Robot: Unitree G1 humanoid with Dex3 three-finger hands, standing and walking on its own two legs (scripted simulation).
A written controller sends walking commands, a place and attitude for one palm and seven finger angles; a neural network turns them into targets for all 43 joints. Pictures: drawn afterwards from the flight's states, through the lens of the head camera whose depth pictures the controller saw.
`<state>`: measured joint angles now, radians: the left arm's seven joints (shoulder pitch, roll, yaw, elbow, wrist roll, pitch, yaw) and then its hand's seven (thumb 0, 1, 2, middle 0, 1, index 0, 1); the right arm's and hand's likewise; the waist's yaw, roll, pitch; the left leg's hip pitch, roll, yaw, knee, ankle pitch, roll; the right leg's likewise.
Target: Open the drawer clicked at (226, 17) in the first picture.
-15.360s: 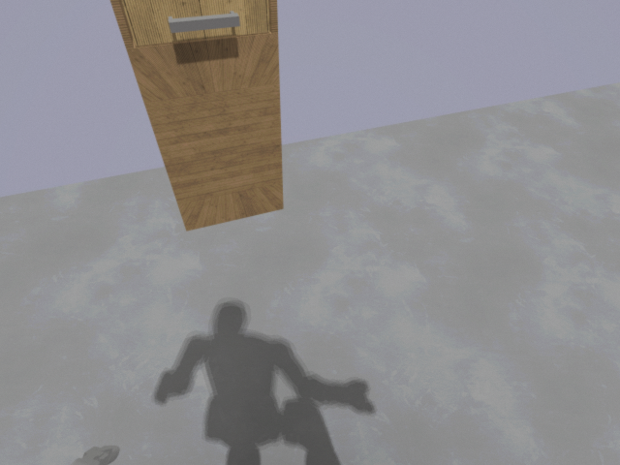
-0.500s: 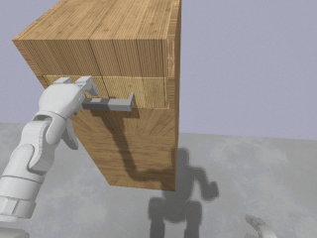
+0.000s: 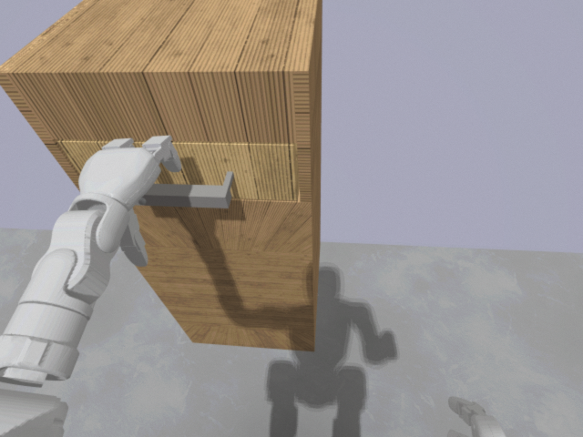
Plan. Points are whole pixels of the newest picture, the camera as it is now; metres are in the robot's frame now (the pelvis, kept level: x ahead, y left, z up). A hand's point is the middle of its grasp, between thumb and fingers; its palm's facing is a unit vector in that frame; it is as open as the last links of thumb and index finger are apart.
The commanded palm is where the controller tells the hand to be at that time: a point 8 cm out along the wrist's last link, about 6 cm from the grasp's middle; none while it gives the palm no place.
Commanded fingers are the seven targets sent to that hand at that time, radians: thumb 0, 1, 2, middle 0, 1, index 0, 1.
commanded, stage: move the hooked fingers above the handle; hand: left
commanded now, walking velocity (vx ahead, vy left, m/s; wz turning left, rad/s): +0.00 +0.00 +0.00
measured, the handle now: (176, 185) +0.47 +0.23 +0.07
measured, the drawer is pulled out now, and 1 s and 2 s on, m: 0.00 0.00 0.00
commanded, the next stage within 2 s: none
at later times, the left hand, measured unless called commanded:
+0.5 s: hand (160, 184) +0.42 +0.23 +0.12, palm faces -0.01 -0.06 -1.00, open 13.8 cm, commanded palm +0.39 +0.24 +0.19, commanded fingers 0.00 -0.50 0.30 -0.30 -1.20 -0.30 -1.20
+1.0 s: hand (152, 179) +0.42 +0.23 +0.14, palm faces +0.00 -0.05 -1.00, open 13.8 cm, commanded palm +0.39 +0.24 +0.20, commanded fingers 0.00 -0.50 0.30 -0.30 -1.20 -0.30 -1.20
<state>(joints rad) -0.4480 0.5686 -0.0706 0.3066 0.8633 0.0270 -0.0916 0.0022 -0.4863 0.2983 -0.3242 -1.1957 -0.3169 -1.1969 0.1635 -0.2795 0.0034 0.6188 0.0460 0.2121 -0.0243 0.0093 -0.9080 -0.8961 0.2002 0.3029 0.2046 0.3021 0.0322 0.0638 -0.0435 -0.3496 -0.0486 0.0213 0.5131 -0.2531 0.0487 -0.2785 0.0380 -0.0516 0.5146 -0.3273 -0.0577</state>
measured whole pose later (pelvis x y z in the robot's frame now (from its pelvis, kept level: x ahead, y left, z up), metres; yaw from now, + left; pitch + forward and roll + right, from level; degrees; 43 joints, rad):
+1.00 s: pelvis +0.00 +0.00 +0.00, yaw -1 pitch +6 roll +0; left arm -0.60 0.56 -0.08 0.51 0.90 0.03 -0.06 0.00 -0.49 0.30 -0.32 -1.20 -0.32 -1.20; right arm 0.18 -0.26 0.01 0.62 0.06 0.22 -0.04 0.01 -0.91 -0.90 0.20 0.30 0.21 0.30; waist 0.00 0.06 -0.07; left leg -0.37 -0.04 0.04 0.52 -0.26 0.05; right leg -0.31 0.04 -0.03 0.53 -0.33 -0.05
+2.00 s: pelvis +0.00 +0.01 +0.00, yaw -1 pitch +7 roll +0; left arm -0.63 0.57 -0.07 0.55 0.90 0.01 -0.07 0.00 -0.49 0.30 -0.32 -1.20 -0.32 -1.20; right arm 0.19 -0.26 0.00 0.62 0.06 0.22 -0.04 0.01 -0.91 -0.90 0.20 0.30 0.21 0.30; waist -0.01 0.06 -0.08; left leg -0.39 -0.04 0.04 0.53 -0.26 0.06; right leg -0.33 0.04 -0.03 0.53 -0.32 -0.05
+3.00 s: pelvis +0.00 +0.00 +0.00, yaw +0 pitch +6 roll +0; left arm -0.58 0.53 -0.14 0.45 0.88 0.01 -0.09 0.00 -0.49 0.30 -0.32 -1.20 -0.32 -1.20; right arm 0.20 -0.28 0.00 0.64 0.06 0.22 -0.05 0.01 -0.91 -0.90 0.20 0.30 0.20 0.30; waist 0.01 0.06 -0.07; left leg -0.38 -0.05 0.03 0.53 -0.27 0.05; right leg -0.30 0.04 -0.04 0.53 -0.34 -0.05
